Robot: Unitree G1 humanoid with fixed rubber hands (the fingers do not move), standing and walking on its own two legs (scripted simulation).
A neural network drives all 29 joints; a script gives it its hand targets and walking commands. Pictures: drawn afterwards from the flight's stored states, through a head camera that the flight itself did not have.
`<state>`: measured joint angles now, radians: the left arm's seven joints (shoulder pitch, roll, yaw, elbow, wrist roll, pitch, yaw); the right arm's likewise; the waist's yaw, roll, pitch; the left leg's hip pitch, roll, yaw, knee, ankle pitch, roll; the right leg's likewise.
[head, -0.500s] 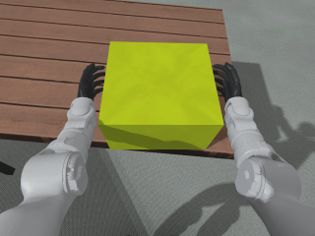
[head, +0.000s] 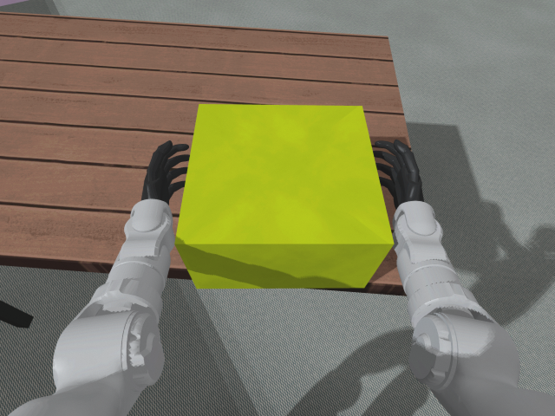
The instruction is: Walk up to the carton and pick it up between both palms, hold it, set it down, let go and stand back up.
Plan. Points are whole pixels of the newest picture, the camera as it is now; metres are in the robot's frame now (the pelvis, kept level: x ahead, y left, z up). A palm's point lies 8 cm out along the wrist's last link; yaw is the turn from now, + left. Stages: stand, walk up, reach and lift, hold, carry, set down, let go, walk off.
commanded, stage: reach and lift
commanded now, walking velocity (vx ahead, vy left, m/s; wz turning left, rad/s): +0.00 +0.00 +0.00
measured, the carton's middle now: (281, 195) +0.46 -0.01 +0.01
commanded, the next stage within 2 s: none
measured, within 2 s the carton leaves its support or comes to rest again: leaves its support in 0.30 s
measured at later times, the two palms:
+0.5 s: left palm (132, 211) +0.37 +0.19 +0.10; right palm (414, 203) +0.37 -0.18 +0.10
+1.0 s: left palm (119, 212) +0.35 +0.20 +0.12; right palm (419, 203) +0.36 -0.17 +0.12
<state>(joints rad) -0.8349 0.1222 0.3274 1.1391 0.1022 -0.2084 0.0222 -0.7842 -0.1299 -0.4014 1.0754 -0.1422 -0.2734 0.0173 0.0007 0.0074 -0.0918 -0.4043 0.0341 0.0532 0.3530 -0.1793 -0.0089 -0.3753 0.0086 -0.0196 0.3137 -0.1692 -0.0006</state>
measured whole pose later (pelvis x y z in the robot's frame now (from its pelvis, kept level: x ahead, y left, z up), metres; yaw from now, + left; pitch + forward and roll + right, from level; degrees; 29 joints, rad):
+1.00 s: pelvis -0.03 +0.00 +0.01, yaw +2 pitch +1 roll +0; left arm -0.61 0.08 0.25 0.59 0.11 0.26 0.02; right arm -0.62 -0.12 -0.22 0.79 0.04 0.02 -0.02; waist -0.01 -0.04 -0.05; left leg -0.16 0.02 0.03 0.27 -0.13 0.00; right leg -0.12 0.00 -0.04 0.24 -0.13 0.00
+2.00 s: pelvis -0.03 +0.00 +0.01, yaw +2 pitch -5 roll +0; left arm -0.50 0.07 0.31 0.15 0.21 0.58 -0.10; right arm -0.57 -0.10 -0.10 0.51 0.12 0.24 -0.07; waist -0.06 -0.07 0.01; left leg -0.05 0.02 0.02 0.26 -0.12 -0.01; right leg -0.01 0.00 -0.06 0.24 -0.14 0.00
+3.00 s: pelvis -0.04 +0.00 +0.01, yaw +2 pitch -7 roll +0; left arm -0.54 0.06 0.34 0.07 0.24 0.72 -0.11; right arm -0.63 -0.12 -0.09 0.47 0.18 0.35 -0.08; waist -0.07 -0.06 0.01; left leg -0.04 0.02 0.02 0.26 -0.11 -0.01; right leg 0.00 0.00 -0.05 0.24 -0.13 -0.01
